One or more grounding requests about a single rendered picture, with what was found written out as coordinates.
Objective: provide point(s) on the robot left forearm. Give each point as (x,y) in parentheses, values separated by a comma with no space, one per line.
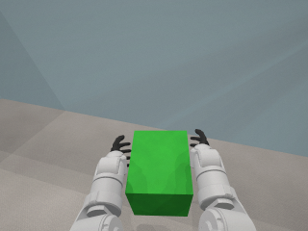
(106,187)

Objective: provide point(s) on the right robot hand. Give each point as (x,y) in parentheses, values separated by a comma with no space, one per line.
(202,138)

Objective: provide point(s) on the right robot upper arm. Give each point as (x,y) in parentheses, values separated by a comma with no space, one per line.
(218,219)

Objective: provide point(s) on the robot right forearm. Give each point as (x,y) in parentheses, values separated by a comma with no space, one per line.
(213,186)

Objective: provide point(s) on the carton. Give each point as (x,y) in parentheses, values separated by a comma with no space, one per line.
(159,180)

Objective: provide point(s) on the left robot upper arm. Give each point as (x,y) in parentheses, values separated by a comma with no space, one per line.
(106,222)

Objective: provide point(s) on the left robot hand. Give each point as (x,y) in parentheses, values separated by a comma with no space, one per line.
(117,145)

